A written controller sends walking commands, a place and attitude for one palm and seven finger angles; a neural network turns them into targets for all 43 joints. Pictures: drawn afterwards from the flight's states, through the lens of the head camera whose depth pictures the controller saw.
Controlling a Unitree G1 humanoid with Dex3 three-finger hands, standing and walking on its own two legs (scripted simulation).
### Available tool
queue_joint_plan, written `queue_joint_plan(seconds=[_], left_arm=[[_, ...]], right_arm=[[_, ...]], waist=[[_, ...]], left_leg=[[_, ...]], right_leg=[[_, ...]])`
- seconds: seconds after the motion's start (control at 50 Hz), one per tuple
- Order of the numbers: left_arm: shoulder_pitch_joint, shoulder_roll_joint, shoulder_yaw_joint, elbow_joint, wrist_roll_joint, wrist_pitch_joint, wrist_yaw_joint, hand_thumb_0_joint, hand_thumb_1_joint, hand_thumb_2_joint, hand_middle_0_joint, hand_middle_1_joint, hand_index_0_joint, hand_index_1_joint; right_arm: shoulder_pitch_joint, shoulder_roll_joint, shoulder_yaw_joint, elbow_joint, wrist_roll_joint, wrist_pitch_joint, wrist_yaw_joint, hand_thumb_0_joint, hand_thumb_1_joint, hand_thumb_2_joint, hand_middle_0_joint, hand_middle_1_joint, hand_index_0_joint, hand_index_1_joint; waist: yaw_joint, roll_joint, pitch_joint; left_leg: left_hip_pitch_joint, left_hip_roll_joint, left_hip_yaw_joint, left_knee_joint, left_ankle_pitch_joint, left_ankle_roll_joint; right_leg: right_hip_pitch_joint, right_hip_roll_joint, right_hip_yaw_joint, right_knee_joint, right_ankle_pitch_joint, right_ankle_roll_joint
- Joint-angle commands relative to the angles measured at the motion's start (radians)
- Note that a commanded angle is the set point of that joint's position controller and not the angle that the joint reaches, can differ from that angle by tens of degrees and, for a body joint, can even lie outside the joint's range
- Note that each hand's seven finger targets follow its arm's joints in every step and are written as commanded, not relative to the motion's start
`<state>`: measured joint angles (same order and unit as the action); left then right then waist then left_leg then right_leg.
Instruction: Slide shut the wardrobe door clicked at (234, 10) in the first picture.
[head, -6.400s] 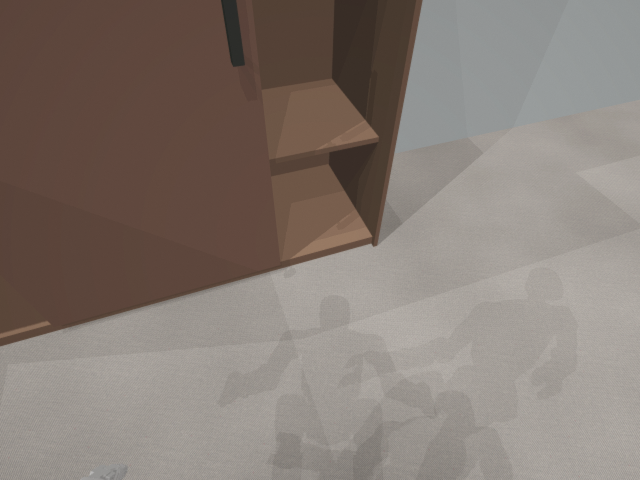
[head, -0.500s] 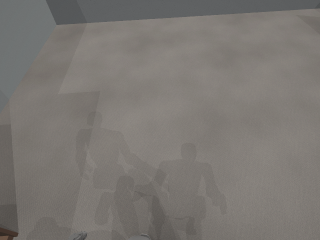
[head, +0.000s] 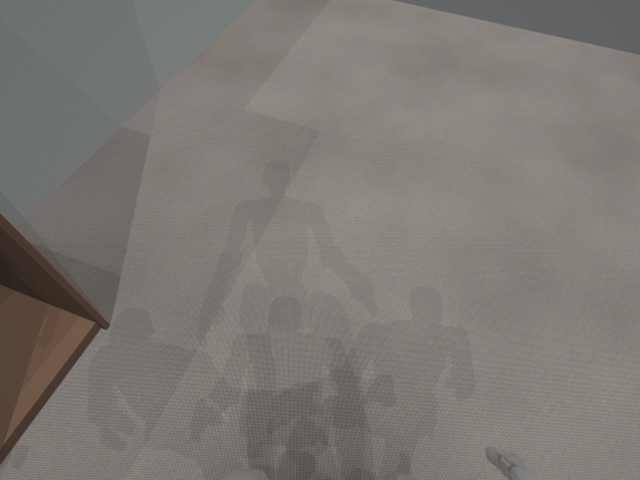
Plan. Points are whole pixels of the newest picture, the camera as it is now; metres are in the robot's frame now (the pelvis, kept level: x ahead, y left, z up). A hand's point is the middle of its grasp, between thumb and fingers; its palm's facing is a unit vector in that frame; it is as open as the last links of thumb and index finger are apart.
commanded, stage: turn to face it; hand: left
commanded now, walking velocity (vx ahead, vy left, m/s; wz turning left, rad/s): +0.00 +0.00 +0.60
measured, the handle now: out of the picture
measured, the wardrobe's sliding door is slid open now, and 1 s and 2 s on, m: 0.40 0.40 0.40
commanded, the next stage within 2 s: none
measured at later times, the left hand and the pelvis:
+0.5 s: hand out of the picture +0.07 +0.18 -0.12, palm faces +0.30 -0.91 -0.29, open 7.4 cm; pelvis +0.01 -0.04 +0.01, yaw +19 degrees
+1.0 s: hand out of the picture -0.09 +0.23 -0.15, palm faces +0.61 -0.75 -0.26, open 7.4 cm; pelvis -0.01 +0.00 +0.02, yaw +36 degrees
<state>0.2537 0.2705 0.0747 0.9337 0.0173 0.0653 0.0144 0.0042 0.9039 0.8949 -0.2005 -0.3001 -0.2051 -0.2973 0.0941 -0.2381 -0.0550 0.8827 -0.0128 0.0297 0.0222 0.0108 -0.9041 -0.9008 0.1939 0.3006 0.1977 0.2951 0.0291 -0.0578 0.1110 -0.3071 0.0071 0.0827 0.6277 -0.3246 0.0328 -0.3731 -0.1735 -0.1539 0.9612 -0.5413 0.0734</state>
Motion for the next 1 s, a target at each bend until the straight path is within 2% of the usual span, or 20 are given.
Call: queue_joint_plan(seconds=[0.0, 0.06, 0.2, 0.28, 0.3, 0.32, 0.34, 0.36, 0.4, 0.44, 0.54, 0.64, 0.7, 0.72, 0.74, 0.76, 0.78, 0.82, 0.86, 0.98], left_arm=[[-0.09, 0.077, 0.023, -0.12, -0.001, -0.037, -0.004, 0.0, 0.9, 0.9, -0.2, -0.3, -0.2, -0.3], [-0.06, 0.073, 0.021, -0.111, -0.001, -0.034, -0.008, 0.0, 0.9, 0.9, -0.2, -0.3, -0.2, -0.3], [-0.119, 0.057, 0.012, -0.159, -0.005, -0.038, -0.002, 0.0, 0.9, 0.9, -0.2, -0.3, -0.2, -0.3], [-0.034, 0.067, 0.011, -0.155, -0.012, -0.056, 0.003, 0.0, 0.9, 0.9, -0.2, -0.3, -0.2, -0.3], [0.009, 0.087, 0.017, -0.149, -0.01, -0.065, 0.007, 0.0, 0.9, 0.9, -0.2, -0.3, -0.2, -0.3], [0.042, 0.164, 0.031, -0.147, 0.004, -0.077, 0.015, 0.0, 0.9, 0.9, -0.2, -0.3, -0.2, -0.3], [0.034, 0.233, 0.041, -0.155, 0.012, -0.075, 0.018, 0.0, 0.9, 0.9, -0.2, -0.3, -0.2, -0.3], [0.02, 0.204, 0.038, -0.161, 0.001, -0.077, 0.022, 0.0, 0.9, 0.9, -0.2, -0.3, -0.2, -0.3], [-0.092, 0.14, 0.023, -0.178, 0.002, -0.07, 0.023, 0.0, 0.9, 0.9, -0.2, -0.3, -0.2, -0.3], [-0.127, 0.106, 0.007, -0.184, 0.005, -0.075, 0.02, 0.0, 0.9, 0.9, -0.2, -0.3, -0.2, -0.3], [-0.028, 0.133, 0.014, -0.14, 0.01, -0.07, 0.019, 0.0, 0.9, 0.9, -0.2, -0.3, -0.2, -0.3], [0.011, 0.176, 0.03, -0.11, 0.014, -0.063, 0.015, 0.0, 0.9, 0.9, -0.2, -0.3, -0.2, -0.3], [0.0, 0.175, 0.037, -0.099, 0.007, -0.053, 0.011, 0.0, 0.9, 0.9, -0.2, -0.3, -0.2, -0.3], [-0.003, 0.164, 0.036, -0.104, -0.002, -0.048, 0.007, 0.0, 0.9, 0.9, -0.2, -0.3, -0.2, -0.3], [0.004, 0.109, 0.031, -0.133, -0.009, -0.042, 0.0, 0.0, 0.9, 0.9, -0.2, -0.3, -0.2, -0.3], [-0.059, 0.062, 0.007, -0.181, -0.004, -0.041, -0.001, 0.0, 0.9, 0.9, -0.2, -0.3, -0.2, -0.3], [-0.119, 0.079, 0.008, -0.184, 0.002, -0.028, 0.01, 0.0, 0.9, 0.9, -0.2, -0.3, -0.2, -0.3], [-0.135, 0.079, 0.018, -0.151, -0.003, -0.034, 0.001, 0.0, 0.9, 0.9, -0.2, -0.3, -0.2, -0.3], [-0.073, 0.081, 0.023, -0.115, 0.0, -0.033, -0.007, 0.0, 0.9, 0.9, -0.2, -0.3, -0.2, -0.3], [-0.087, 0.083, 0.019, -0.124, -0.001, -0.034, -0.003, 0.0, 0.9, 0.9, -0.2, -0.3, -0.2, -0.3]], right_arm=[[0.077, -0.208, -0.057, -0.042, -0.007, -0.017, -0.03, 0.0, -0.9, -0.9, 0.2, 0.3, 0.2, 0.3], [0.052, -0.195, -0.052, -0.054, -0.006, -0.021, -0.027, 0.0, -0.9, -0.9, 0.2, 0.3, 0.2, 0.3], [0.082, -0.207, -0.066, -0.054, -0.012, -0.01, -0.022, 0.0, -0.9, -0.9, 0.2, 0.3, 0.2, 0.3], [0.046, -0.202, -0.072, -0.071, -0.008, -0.004, -0.021, 0.0, -0.9, -0.9, 0.2, 0.3, 0.2, 0.3], [0.041, -0.184, -0.07, -0.078, -0.002, -0.004, -0.019, 0.0, -0.9, -0.9, 0.2, 0.3, 0.2, 0.3], [0.067, -0.123, -0.061, -0.087, 0.008, -0.007, -0.013, 0.0, -0.9, -0.9, 0.2, 0.3, 0.2, 0.3], [0.077, -0.082, -0.054, -0.114, 0.004, -0.007, -0.011, 0.0, -0.9, -0.9, 0.2, 0.3, 0.2, 0.3], [0.075, -0.138, -0.065, -0.096, -0.011, 0.005, -0.014, 0.0, -0.9, -0.9, 0.2, 0.3, 0.2, 0.3], [0.064, -0.125, -0.065, -0.066, -0.01, 0.02, -0.002, 0.0, -0.9, -0.9, 0.2, 0.3, 0.2, 0.3], [0.098, -0.103, -0.057, -0.041, -0.01, 0.027, 0.01, 0.0, -0.9, -0.9, 0.2, 0.3, 0.2, 0.3], [0.023, -0.083, -0.045, -0.047, -0.006, 0.033, 0.016, 0.0, -0.9, -0.9, 0.2, 0.3, 0.2, 0.3], [-0.004, -0.068, -0.027, -0.06, 0.003, 0.014, 0.014, 0.0, -0.9, -0.9, 0.2, 0.3, 0.2, 0.3], [0.062, -0.089, -0.03, -0.051, 0.0, 0.004, 0.009, 0.0, -0.9, -0.9, 0.2, 0.3, 0.2, 0.3], [0.117, -0.128, -0.04, -0.039, -0.003, -0.005, 0.009, 0.0, -0.9, -0.9, 0.2, 0.3, 0.2, 0.3], [0.179, -0.245, -0.068, -0.036, -0.011, -0.016, 0.004, 0.0, -0.9, -0.9, 0.2, 0.3, 0.2, 0.3], [0.245, -0.312, -0.082, -0.018, -0.003, -0.011, -0.003, 0.0, -0.9, -0.9, 0.2, 0.3, 0.2, 0.3], [0.274, -0.297, -0.079, 0.005, -0.004, -0.013, -0.014, 0.0, -0.9, -0.9, 0.2, 0.3, 0.2, 0.3], [0.156, -0.233, -0.062, -0.027, -0.008, -0.015, -0.029, 0.0, -0.9, -0.9, 0.2, 0.3, 0.2, 0.3], [0.075, -0.196, -0.045, -0.051, -0.007, -0.02, -0.028, 0.0, -0.9, -0.9, 0.2, 0.3, 0.2, 0.3], [0.114, -0.195, -0.05, -0.048, -0.004, -0.019, -0.026, 0.0, -0.9, -0.9, 0.2, 0.3, 0.2, 0.3]], waist=[[-0.064, 0.232, -0.165], [-0.047, 0.194, -0.157], [-0.063, 0.218, -0.162], [-0.019, 0.216, -0.186], [0.005, 0.168, -0.199], [0.017, -0.042, -0.23], [0.016, -0.247, -0.209], [0.015, -0.223, -0.197], [-0.033, -0.098, -0.092], [-0.056, -0.098, -0.081], [-0.006, -0.128, -0.086], [0.019, -0.167, -0.146], [-0.02, -0.136, -0.174], [-0.054, -0.04, -0.206], [-0.089, 0.248, -0.242], [-0.119, 0.377, -0.231], [-0.137, 0.332, -0.243], [-0.094, 0.262, -0.153], [-0.045, 0.213, -0.139], [-0.061, 0.19, -0.164]], left_leg=[[0.205, 0.259, -0.3, -0.251, 0.554, 0.124], [0.171, 0.207, -0.27, -0.266, 0.519, 0.112], [0.155, 0.199, -0.386, -0.249, 0.447, 0.138], [0.054, 0.155, -0.428, -0.151, 0.501, 0.102], [-0.022, 0.114, -0.408, -0.091, 0.406, 0.061], [-0.194, 0.015, -0.302, 0.075, 0.144, -0.011], [-0.324, -0.097, -0.138, 0.306, -0.269, -0.075], [-0.29, -0.036, -0.198, 0.462, -0.271, -0.066], [-0.286, 0.005, -0.164, 0.609, -0.146, -0.075], [-0.268, 0.017, -0.119, 0.617, -0.063, -0.095], [-0.224, 0.026, -0.045, 0.412, -0.094, -0.111], [-0.129, 0.02, 0.02, 0.153, -0.122, -0.095], [0.019, 0.014, 0.042, -0.068, 0.02, -0.075], [0.163, 0.031, 0.007, -0.197, 0.163, -0.058], [0.337, 0.257, -0.315, -0.246, 0.455, 0.048], [0.352, 0.421, -0.481, -0.26, 0.744, 0.171], [0.301, 0.404, -0.475, -0.255, 0.623, 0.187], [0.198, 0.301, -0.397, -0.274, 0.474, 0.152], [0.158, 0.223, -0.302, -0.286, 0.456, 0.107], [0.197, 0.206, -0.361, -0.299, 0.404, 0.132]], right_leg=[[-0.219, 0.029, 0.137, 0.225, 0.088, 0.022], [-0.164, 0.058, 0.132, 0.137, 0.136, 0.029], [-0.088, 0.111, 0.138, -0.1, 0.107, 0.025], [0.133, 0.159, 0.117, -0.39, 0.234, 0.008], [0.252, 0.13, 0.131, -0.539, 0.333, 0.002], [0.414, -0.069, 0.316, -0.653, 0.366, -0.053], [0.403, -0.318, 0.528, -0.682, 0.475, -0.177], [0.288, -0.321, 0.515, -0.695, 0.448, -0.215], [0.183, -0.226, 0.361, -0.674, 0.414, -0.212], [0.175, -0.155, 0.194, -0.643, 0.484, -0.179], [0.243, -0.168, 0.114, -0.63, 0.573, -0.185], [0.322, -0.201, 0.057, -0.537, 0.743, -0.19], [0.271, -0.194, -0.005, -0.423, 0.698, -0.132], [0.18, -0.171, -0.033, -0.296, 0.627, -0.087], [-0.076, -0.044, -0.073, -0.069, 0.263, -0.006], [-0.228, 0.033, 0.0, 0.097, -0.169, 0.023], [-0.229, 0.03, 0.102, 0.19, -0.133, 0.012], [-0.248, 0.028, 0.14, 0.239, 0.031, 0.014], [-0.197, 0.039, 0.133, 0.223, 0.141, 0.02], [-0.171, 0.07, 0.149, 0.081, 0.153, 0.031]])
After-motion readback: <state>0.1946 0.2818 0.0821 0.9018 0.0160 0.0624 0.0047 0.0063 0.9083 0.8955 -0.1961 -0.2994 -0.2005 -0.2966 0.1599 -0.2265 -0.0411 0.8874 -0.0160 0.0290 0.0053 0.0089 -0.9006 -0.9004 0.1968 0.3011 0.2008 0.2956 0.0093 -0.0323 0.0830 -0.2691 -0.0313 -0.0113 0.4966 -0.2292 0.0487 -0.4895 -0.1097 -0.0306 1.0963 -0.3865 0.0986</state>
